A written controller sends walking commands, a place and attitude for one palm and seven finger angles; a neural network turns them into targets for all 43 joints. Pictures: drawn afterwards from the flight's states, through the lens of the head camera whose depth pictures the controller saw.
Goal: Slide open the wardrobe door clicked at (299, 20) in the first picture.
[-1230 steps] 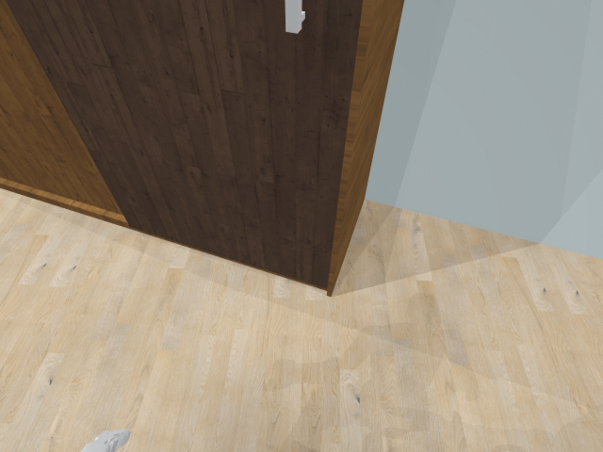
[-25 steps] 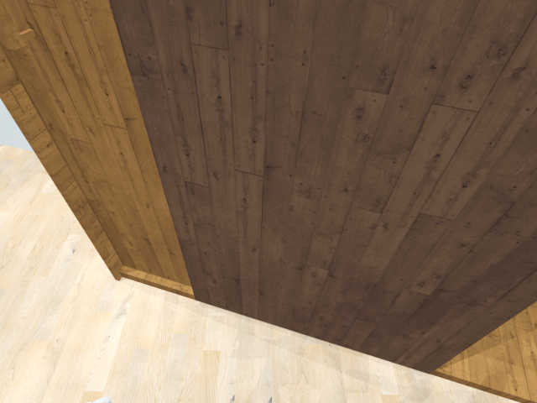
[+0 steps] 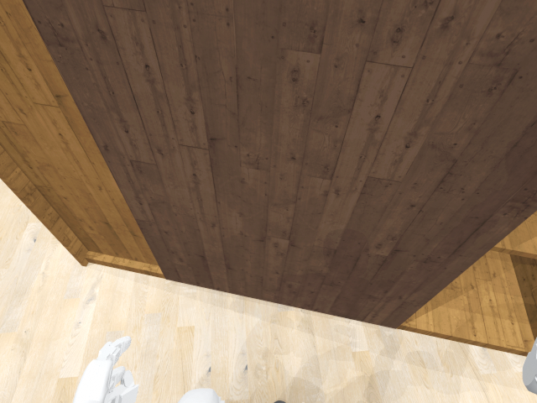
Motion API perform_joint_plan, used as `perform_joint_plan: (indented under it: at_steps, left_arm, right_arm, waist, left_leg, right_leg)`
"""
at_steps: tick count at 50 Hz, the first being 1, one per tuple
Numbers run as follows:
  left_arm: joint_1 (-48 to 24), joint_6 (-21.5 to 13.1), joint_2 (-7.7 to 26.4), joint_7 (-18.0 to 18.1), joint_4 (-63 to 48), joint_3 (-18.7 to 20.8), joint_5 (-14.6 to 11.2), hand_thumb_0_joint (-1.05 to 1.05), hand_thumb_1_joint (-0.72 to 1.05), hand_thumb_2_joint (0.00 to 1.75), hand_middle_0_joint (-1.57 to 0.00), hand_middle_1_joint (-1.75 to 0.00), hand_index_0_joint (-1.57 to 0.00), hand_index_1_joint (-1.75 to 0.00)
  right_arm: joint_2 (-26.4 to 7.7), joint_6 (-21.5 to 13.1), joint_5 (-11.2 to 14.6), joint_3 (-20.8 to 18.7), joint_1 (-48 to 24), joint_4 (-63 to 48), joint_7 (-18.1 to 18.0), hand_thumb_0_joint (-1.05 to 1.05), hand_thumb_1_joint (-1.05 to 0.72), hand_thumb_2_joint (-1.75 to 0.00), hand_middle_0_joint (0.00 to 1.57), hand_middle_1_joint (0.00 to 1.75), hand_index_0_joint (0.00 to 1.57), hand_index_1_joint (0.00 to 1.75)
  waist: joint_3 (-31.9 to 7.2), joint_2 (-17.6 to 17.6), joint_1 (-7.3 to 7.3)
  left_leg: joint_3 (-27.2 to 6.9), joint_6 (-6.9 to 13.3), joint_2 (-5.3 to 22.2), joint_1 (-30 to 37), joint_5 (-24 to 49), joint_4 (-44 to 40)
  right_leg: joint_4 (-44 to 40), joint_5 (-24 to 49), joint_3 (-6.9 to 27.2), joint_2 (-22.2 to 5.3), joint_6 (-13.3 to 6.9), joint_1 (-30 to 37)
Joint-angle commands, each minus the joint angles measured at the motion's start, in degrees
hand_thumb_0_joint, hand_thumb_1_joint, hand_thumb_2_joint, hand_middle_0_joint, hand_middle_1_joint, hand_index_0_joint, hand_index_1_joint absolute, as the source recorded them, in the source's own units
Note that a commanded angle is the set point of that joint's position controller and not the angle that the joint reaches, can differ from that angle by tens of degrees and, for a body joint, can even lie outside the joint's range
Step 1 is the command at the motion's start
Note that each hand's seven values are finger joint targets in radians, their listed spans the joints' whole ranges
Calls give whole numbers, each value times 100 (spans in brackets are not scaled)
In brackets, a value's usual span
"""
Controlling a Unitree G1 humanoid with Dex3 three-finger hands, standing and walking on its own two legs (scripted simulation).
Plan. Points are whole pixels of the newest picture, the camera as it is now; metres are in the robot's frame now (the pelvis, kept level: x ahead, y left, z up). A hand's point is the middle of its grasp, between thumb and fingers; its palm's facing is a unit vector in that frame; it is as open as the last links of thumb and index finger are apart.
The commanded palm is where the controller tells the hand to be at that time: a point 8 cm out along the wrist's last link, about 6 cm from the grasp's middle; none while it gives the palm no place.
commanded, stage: stop walking and hold the door there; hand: right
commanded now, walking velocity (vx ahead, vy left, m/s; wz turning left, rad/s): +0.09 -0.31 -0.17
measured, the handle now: out of the picture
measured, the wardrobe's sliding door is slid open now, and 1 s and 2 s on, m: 0.49 0.49 0.49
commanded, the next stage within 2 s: loosen the grip on the handle in 1.20 s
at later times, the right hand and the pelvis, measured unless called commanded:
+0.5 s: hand out of the picture +0.41 -0.33 +0.25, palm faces +0.40 +0.89 -0.23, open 7.2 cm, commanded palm +0.38 -0.35 +0.23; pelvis -0.02 -0.11 -0.03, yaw -6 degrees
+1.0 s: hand out of the picture +0.40 -0.32 +0.25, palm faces +0.24 +0.97 -0.10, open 7.0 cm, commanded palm +0.38 -0.34 +0.23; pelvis -0.02 -0.15 +0.00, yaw -8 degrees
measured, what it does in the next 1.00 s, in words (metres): steps to the right: left foot, then right foot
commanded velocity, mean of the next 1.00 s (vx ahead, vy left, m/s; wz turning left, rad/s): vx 0.03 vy -0.04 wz -0.06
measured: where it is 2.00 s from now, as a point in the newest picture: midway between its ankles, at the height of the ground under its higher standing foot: outside the picture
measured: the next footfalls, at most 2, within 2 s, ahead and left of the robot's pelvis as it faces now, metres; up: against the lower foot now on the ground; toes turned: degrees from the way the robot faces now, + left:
left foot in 0.18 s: -0.02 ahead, +0.10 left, +0.00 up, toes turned +11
right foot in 0.44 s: +0.08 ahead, -0.31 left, +0.00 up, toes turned -12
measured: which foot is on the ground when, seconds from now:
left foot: up 0.00-0.16, down 0.18-0.42, up 0.44-0.60, down 0.62-1.00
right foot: down 0.00-0.16, up 0.18-0.42, down 0.44-0.64, up 0.66-0.84, down 0.86-1.00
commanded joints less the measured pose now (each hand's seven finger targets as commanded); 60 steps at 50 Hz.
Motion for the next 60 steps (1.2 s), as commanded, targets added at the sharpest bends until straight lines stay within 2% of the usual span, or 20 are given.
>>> perform_joint_plan:
  at_steps: [1,6,7,8,9,12,19,20,21,22,23,24,30,33,40,43,46,51,56,60]
  left_arm:
    - [-244,-367,785,33,-639,209,7,0,90,90,-20,-30,-20,-30]
    - [-540,-402,672,-156,-834,124,181,0,90,90,-20,-30,-20,-30]
    - [-567,-351,724,-250,-844,177,201,0,90,90,-20,-30,-20,-30]
    - [-323,-259,879,-268,-809,206,160,0,90,90,-20,-30,-20,-30]
    - [-353,-309,835,-240,-640,161,234,0,90,90,-20,-30,-20,-30]
    - [-368,-429,476,-273,-528,66,140,0,90,90,-20,-30,-20,-30]
    - [-859,-315,173,15,-727,78,177,0,90,90,-20,-30,-20,-30]
    - [-837,-320,245,47,-792,124,127,0,90,90,-20,-30,-20,-30]
    - [-667,-404,471,11,-854,202,86,0,90,90,-20,-30,-20,-30]
    - [-504,-527,508,-74,-846,218,47,0,90,90,-20,-30,-20,-30]
    - [-275,-647,495,-136,-668,381,-41,0,90,90,-20,-30,-20,-30]
    - [-451,-645,490,-73,-615,359,-13,0,90,90,-20,-30,-20,-30]
    - [-520,-660,319,-133,-698,63,98,0,90,90,-20,-30,-20,-30]
    - [-579,-649,87,-174,-847,9,98,0,90,90,-20,-30,-20,-30]
    - [-674,-654,-76,1,-798,-171,263,0,90,90,-20,-30,-20,-30]
    - [-653,-475,235,-210,-865,53,108,0,90,90,-20,-30,-20,-30]
    - [-483,-473,199,-265,-823,32,202,0,90,90,-20,-30,-20,-30]
    - [-526,-356,278,-289,-946,86,150,0,90,90,-20,-30,-20,-30]
    - [-555,-193,148,-107,-961,58,131,0,90,90,-20,-30,-20,-30]
    - [-555,-88,172,37,-865,33,179,0,90,90,-20,-30,-20,-30]
  right_arm:
    - [-1241,-278,35,202,-2124,-1577,104,0,-90,-90,45,140,45,140]
    - [-1422,-143,174,34,-2226,-1544,101,0,-90,-90,45,140,45,140]
    - [-1655,-174,161,-166,-2111,-1452,96,0,-90,-90,45,140,45,140]
    - [-1881,-291,68,-249,-2267,-1339,118,0,-90,-90,45,140,45,140]
    - [-1588,-144,202,-175,-2380,-980,96,0,-90,-90,45,140,45,140]
    - [-1592,-374,58,-221,-3003,-2002,141,0,-90,-90,45,140,45,140]
    - [-671,-332,-6,385,-3108,-3300,120,0,-90,-90,45,140,45,140]
    - [-224,-304,65,775,-3096,-3578,131,0,-90,-90,45,140,45,140]
    - [330,-369,193,1120,-3272,-3996,190,0,-90,-90,45,140,45,140]
    - [723,-472,240,1498,-3782,-4507,264,0,-90,-90,45,140,45,140]
    - [1443,-383,149,1911,-3325,-3659,406,0,-90,-90,45,140,45,140]
    - [1351,-257,201,1824,-3152,-3778,396,0,-90,-90,45,140,45,140]
    - [978,39,251,1677,-3935,-3643,388,0,-90,-90,45,140,45,140]
    - [575,131,293,1229,-3480,-3066,358,0,-90,-90,45,140,45,140]
    - [1495,-164,261,1766,-3227,-3580,257,0,-90,-90,45,140,45,140]
    - [2070,-204,298,2380,-3378,-3565,336,0,-90,-90,45,140,45,140]
    - [2154,-208,192,2464,-3266,-3424,399,0,-90,-90,45,140,45,140]
    - [2193,-191,196,2526,-3055,-3407,438,0,-90,-90,45,140,45,140]
    - [1720,-129,268,2097,-2726,-3156,339,0,-90,-90,45,140,45,140]
    - [1385,-105,300,1698,-2528,-2797,280,0,-90,-90,45,140,45,140]
  waist:
    - [-2200,-549,25]
    - [-2254,-715,-320]
    - [-2204,316,-530]
    - [-1601,2478,-377]
    - [-1403,1340,-159]
    - [-1470,1627,-47]
    - [-2103,1244,58]
    - [-2197,623,220]
    - [-2613,-965,284]
    - [-2923,-1233,300]
    - [-2226,-214,360]
    - [-2536,-902,205]
    - [-2422,-348,36]
    - [-1905,2700,-33]
    - [-2472,1035,-123]
    - [-2983,0,-121]
    - [-2482,-883,112]
    - [-2549,-288,80]
    - [-2625,999,47]
    - [-2428,1032,-32]
  left_leg:
    - [314,-17,-45,41,-102,111]
    - [769,294,-16,2321,594,-2637]
    - [26,787,981,3018,1356,-3857]
    - [-3299,1661,3432,2868,2578,-4260]
    - [-2663,1517,3716,2500,4088,-3818]
    - [-703,720,2561,2981,5081,-2912]
    - [699,134,1655,1490,5747,-1156]
    - [773,-3,1305,702,4286,-51]
    - [640,-235,420,-506,727,1489]
    - [53,-117,-86,-552,-1179,2242]
    - [-142,-82,-87,-907,-710,2214]
    - [-209,-65,-33,-711,-523,2017]
    - [-343,181,-207,1510,1145,-2190]
    - [-2311,709,1311,2022,4012,-3554]
    - [-709,644,830,3110,6226,-2126]
    - [-467,99,135,948,2786,-1893]
    - [-264,190,-192,-23,626,-1750]
    - [-143,259,-212,1010,2150,-2651]
    - [-967,546,840,2315,5658,-2658]
    - [-940,550,918,2459,5573,-2648]
  right_leg:
    - [-817,1785,1285,-1369,39,1854]
    - [-643,1153,898,-797,940,475]
    - [1222,170,877,-349,1371,-457]
    - [4105,-2488,1718,-83,1190,-2243]
    - [4859,-2060,2269,-430,1092,-2444]
    - [4350,-1729,1560,-613,1020,-2513]
    - [183,82,-854,151,1022,1384]
    - [118,895,-432,-298,828,2193]
    - [100,3378,1472,-1692,111,2921]
    - [0,4135,2194,-2220,-336,2815]
    - [-74,3168,2122,-2270,-495,2273]
    - [-94,2272,2006,-2212,-558,2234]
    - [455,1322,1265,-1886,38,1110]
    - [2600,-1699,625,-207,886,-380]
    - [-198,-355,251,-234,797,534]
    - [132,4320,1354,-1782,183,3060]
    - [56,5155,1592,-2089,4,3420]
    - [433,4151,871,-1717,355,2768]
    - [828,959,476,-930,815,1017]
    - [376,-88,579,-718,793,677]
